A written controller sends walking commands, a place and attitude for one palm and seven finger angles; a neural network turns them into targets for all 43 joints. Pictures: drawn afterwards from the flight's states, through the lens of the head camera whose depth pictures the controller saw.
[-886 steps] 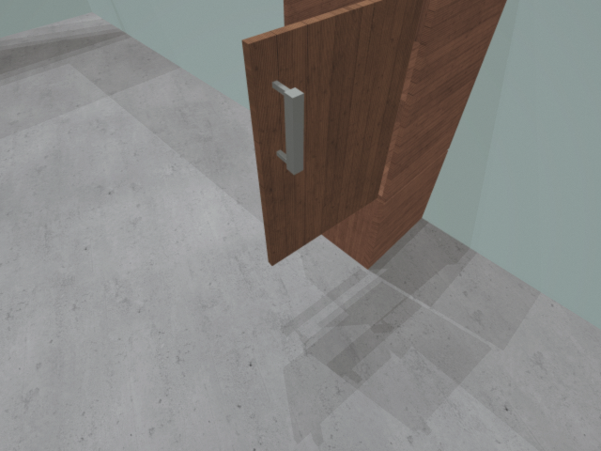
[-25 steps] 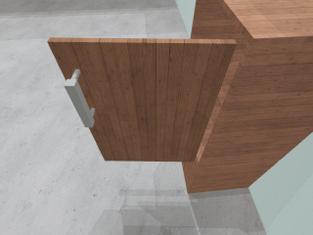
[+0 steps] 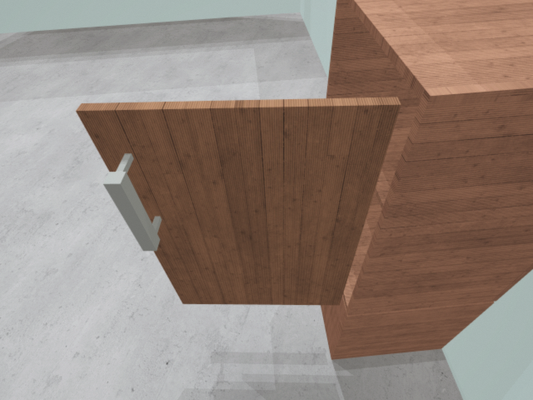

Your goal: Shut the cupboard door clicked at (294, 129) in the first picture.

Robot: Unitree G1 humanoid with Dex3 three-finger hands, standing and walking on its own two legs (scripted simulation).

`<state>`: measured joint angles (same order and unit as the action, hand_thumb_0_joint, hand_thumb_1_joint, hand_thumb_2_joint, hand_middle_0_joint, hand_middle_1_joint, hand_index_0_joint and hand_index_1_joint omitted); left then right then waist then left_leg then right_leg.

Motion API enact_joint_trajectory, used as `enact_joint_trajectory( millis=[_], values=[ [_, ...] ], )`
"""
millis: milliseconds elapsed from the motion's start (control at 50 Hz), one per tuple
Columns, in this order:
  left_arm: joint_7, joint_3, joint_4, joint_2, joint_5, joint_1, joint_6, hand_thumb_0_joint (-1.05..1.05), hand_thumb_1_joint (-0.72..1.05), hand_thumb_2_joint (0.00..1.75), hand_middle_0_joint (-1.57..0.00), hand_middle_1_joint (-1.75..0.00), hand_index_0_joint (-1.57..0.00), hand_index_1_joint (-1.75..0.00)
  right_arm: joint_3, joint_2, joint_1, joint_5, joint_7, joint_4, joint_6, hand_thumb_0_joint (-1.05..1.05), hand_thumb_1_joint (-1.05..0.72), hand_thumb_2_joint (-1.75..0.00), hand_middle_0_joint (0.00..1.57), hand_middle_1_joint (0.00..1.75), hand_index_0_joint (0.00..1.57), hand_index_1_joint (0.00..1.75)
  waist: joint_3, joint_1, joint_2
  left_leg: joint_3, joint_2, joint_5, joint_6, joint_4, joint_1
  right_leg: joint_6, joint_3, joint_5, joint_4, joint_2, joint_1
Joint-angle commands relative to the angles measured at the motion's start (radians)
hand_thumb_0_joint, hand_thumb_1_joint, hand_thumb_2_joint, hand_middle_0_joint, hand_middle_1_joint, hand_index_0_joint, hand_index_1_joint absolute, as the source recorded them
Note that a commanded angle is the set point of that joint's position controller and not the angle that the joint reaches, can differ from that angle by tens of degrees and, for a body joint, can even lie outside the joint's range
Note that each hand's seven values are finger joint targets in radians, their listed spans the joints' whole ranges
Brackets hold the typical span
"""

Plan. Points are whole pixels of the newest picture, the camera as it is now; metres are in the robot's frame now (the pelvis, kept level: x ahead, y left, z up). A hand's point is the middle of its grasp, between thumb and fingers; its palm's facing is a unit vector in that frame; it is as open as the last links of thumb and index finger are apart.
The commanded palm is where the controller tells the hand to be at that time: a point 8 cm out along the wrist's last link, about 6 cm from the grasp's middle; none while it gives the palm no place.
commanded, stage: come to a stop and stand still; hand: left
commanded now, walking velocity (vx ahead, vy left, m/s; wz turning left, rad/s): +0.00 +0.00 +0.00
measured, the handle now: (139, 204) +0.38 +0.23 +0.10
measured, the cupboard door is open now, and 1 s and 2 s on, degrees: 84 84 84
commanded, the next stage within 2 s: look again from close up in 0.28 s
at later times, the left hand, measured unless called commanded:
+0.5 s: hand out of the picture +0.04 +0.17 -0.16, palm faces -0.01 -0.97 -0.23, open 7.3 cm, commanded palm none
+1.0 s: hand out of the picture -0.01 +0.17 -0.17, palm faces -0.01 -0.98 -0.21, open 7.3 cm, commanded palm none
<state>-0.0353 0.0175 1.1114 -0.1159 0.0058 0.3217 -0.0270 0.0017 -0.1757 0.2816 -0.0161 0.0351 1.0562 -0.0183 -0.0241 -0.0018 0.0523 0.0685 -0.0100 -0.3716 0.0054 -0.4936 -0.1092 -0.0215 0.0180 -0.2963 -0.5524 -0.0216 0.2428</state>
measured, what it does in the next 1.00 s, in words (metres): stands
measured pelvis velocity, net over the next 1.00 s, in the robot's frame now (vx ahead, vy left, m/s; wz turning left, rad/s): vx -0.02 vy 0.00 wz -0.02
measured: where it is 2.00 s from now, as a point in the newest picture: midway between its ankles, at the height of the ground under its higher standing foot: outside the picture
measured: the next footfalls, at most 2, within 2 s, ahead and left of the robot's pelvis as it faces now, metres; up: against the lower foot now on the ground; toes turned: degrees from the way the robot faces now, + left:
none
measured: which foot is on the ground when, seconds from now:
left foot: down 0.00-1.00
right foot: down 0.00-1.00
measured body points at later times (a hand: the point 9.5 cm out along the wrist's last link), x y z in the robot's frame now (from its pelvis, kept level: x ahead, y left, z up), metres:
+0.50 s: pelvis -0.01 -0.01 +0.01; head +0.02 -0.02 +0.45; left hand +0.05 +0.23 -0.14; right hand -0.02 -0.22 -0.16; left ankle -0.07 +0.11 -0.73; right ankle +0.00 -0.11 -0.73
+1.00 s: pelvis -0.02 +0.00 +0.01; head +0.00 -0.01 +0.46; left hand -0.01 +0.22 -0.15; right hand -0.04 -0.22 -0.16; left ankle -0.07 +0.11 -0.73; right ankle +0.00 -0.11 -0.73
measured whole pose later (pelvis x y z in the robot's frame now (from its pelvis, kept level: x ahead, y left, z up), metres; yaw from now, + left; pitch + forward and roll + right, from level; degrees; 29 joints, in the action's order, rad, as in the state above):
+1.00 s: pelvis -0.02 +0.00 +0.01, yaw -1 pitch -1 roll +1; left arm -0.03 0.01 1.10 -0.15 0.01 0.26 0.00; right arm 0.01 -0.14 0.29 -0.01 0.03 1.12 -0.02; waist -0.07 0.00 0.01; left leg 0.09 -0.01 -0.29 0.00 -0.40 -0.08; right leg -0.02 0.04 -0.22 -0.47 -0.03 0.23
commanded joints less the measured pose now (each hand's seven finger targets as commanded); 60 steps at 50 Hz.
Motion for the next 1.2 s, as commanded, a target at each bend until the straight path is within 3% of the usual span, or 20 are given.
enact_joint_trajectory(
  millis=[0, 80, 200, 460, 600, 720, 880, 1000, 1100, 1180],
  values=[
    [-0.013, -0.025, -0.047, -0.132, -0.001, 0.019, -0.016, 0.0, 0.9, 0.9, -0.2, -0.3, -0.2, -0.3, -0.008, -0.059, 0.078, 0.002, 0.0, -0.006, -0.018, 0.0, -0.9, -0.9, 0.2, 0.3, 0.2, 0.3, -0.026, -0.02, -0.056, -0.067, -0.09, 0.318, 0.015, 0.09, -0.032, -0.052, 0.122, 0.428, 0.079, 0.11, -0.048],
    [-0.011, -0.029, -0.052, -0.14, -0.002, -0.001, -0.008, 0.0, 0.9, 0.9, -0.2, -0.3, -0.2, -0.3, -0.007, -0.067, 0.061, -0.001, 0.003, 0.006, -0.016, 0.0, -0.9, -0.9, 0.2, 0.3, 0.2, 0.3, -0.031, -0.01, -0.032, -0.062, -0.095, 0.333, 0.017, 0.11, -0.026, -0.049, 0.116, 0.412, 0.085, 0.107, -0.057],
    [-0.011, -0.035, -0.07, -0.161, -0.002, -0.031, -0.006, 0.0, 0.9, 0.9, -0.2, -0.3, -0.2, -0.3, -0.009, -0.074, 0.062, 0.0, 0.002, 0.015, -0.016, 0.0, -0.9, -0.9, 0.2, 0.3, 0.2, 0.3, 0.004, -0.008, -0.057, -0.059, -0.097, 0.342, 0.013, 0.121, -0.01, -0.047, 0.113, 0.444, 0.088, 0.114, -0.09],
    [-0.006, -0.038, -0.079, -0.161, 0.0, -0.058, 0.002, 0.0, 0.9, 0.9, -0.2, -0.3, -0.2, -0.3, -0.009, -0.065, 0.069, 0.0, 0.001, 0.036, -0.016, 0.0, -0.9, -0.9, 0.2, 0.3, 0.2, 0.3, -0.01, -0.007, -0.039, -0.057, -0.099, 0.277, 0.015, 0.158, -0.005, -0.042, 0.117, 0.341, 0.123, 0.107, -0.072],
    [-0.005, -0.033, -0.068, -0.159, 0.002, -0.047, 0.004, 0.0, 0.9, 0.9, -0.2, -0.3, -0.2, -0.3, -0.007, -0.066, 0.076, 0.001, -0.001, 0.042, -0.011, 0.0, -0.9, -0.9, 0.2, 0.3, 0.2, 0.3, -0.038, -0.009, -0.064, -0.051, -0.093, 0.2, 0.014, 0.16, -0.018, -0.041, 0.133, 0.276, 0.152, 0.11, -0.044],
    [-0.005, -0.031, -0.061, -0.154, 0.002, -0.034, 0.003, 0.0, 0.9, 0.9, -0.2, -0.3, -0.2, -0.3, -0.006, -0.064, 0.081, 0.003, -0.001, 0.047, -0.015, 0.0, -0.9, -0.9, 0.2, 0.3, 0.2, 0.3, -0.024, -0.009, -0.051, -0.053, -0.097, 0.22, 0.017, 0.162, -0.005, -0.038, 0.128, 0.28, 0.15, 0.108, -0.044],
    [-0.005, -0.026, -0.048, -0.142, 0.005, -0.016, 0.005, 0.0, 0.9, 0.9, -0.2, -0.3, -0.2, -0.3, -0.005, -0.056, 0.086, 0.005, -0.001, 0.052, -0.013, 0.0, -0.9, -0.9, 0.2, 0.3, 0.2, 0.3, -0.057, -0.008, -0.058, -0.054, -0.095, 0.184, 0.02, 0.169, -0.018, -0.034, 0.13, 0.229, 0.167, 0.107, -0.018],
    [-0.006, -0.027, -0.044, -0.137, 0.005, -0.008, 0.004, 0.0, 0.9, 0.9, -0.2, -0.3, -0.2, -0.3, -0.005, -0.051, 0.092, 0.006, 0.0, 0.053, -0.018, 0.0, -0.9, -0.9, 0.2, 0.3, 0.2, 0.3, -0.038, -0.008, -0.044, -0.058, -0.098, 0.216, 0.022, 0.17, -0.011, -0.033, 0.126, 0.255, 0.156, 0.105, -0.029],
    [-0.013, -0.04, -0.068, -0.155, 0.005, -0.012, 0.012, 0.0, 0.9, 0.9, -0.2, -0.3, -0.2, -0.3, -0.018, -0.054, 0.08, 0.01, 0.006, 0.024, -0.01, 0.0, -0.9, -0.9, 0.2, 0.3, 0.2, 0.3, -0.004, -0.004, -0.043, -0.05, -0.107, 0.381, 0.016, 0.128, 0.002, -0.035, 0.138, 0.429, 0.095, 0.129, -0.027],
    [-0.014, -0.055, -0.101, -0.176, 0.01, -0.021, 0.03, 0.0, 0.9, 0.9, -0.2, -0.3, -0.2, -0.3, -0.036, -0.071, 0.054, 0.006, 0.003, -0.015, 0.015, 0.0, -0.9, -0.9, 0.2, 0.3, 0.2, 0.3, -0.015, 0.0, -0.062, -0.042, -0.102, 0.306, 0.013, 0.071, -0.04, -0.044, 0.158, 0.377, 0.067, 0.139, 0.018]
  ],
)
